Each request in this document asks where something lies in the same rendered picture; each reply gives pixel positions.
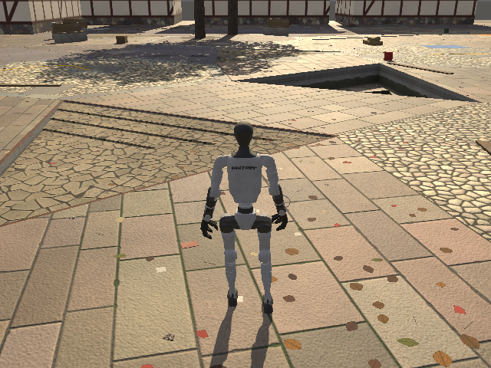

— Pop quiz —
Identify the left robot shin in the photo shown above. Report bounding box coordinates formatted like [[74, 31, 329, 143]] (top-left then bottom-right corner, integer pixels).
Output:
[[224, 250, 236, 297]]

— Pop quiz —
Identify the left robot thigh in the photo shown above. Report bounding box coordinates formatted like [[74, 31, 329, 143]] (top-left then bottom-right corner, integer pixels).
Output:
[[219, 213, 237, 263]]

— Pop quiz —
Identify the robot right forearm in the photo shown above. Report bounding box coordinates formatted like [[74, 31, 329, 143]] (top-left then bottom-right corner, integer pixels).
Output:
[[272, 184, 286, 216]]

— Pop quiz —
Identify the right robot hand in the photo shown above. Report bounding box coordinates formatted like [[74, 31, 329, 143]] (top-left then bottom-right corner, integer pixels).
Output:
[[272, 214, 288, 231]]

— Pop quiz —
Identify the robot left forearm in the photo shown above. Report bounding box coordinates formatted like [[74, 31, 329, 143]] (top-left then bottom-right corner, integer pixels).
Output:
[[203, 186, 217, 222]]

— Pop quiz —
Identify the robot right upper arm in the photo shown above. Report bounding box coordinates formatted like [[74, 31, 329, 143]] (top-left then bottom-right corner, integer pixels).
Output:
[[260, 154, 280, 196]]

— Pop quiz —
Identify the robot left upper arm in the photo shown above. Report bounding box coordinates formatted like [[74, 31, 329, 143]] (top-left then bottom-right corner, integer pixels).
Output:
[[209, 155, 228, 198]]

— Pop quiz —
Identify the left robot hand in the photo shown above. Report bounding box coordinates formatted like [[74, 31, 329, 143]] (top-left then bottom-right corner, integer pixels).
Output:
[[200, 220, 218, 239]]

